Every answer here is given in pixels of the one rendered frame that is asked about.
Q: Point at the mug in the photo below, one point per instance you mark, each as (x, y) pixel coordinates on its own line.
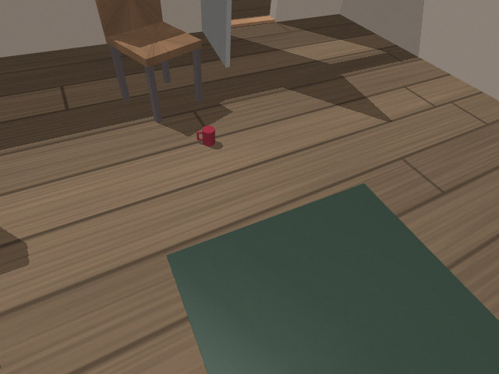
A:
(208, 135)

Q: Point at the chair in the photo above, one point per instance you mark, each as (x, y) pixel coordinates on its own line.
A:
(136, 28)

